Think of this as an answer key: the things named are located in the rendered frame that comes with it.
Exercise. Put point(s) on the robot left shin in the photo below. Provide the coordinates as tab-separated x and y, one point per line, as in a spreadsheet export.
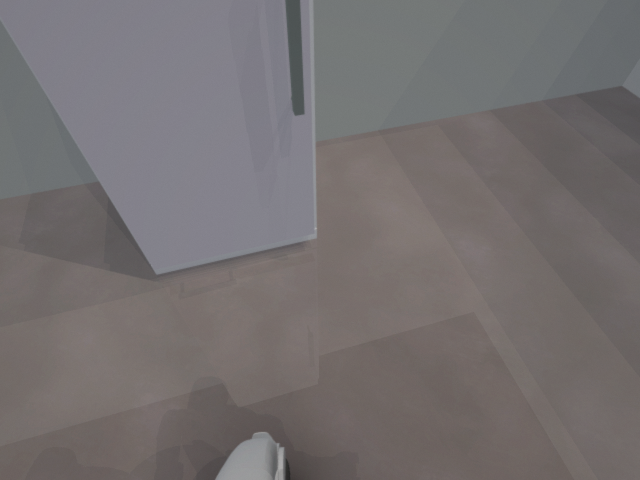
262	435

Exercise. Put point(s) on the handle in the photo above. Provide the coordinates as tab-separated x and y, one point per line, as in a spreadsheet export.
293	15

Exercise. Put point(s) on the left robot thigh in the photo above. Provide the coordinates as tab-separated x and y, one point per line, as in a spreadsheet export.
255	459

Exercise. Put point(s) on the fridge door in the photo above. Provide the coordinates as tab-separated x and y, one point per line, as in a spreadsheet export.
183	109

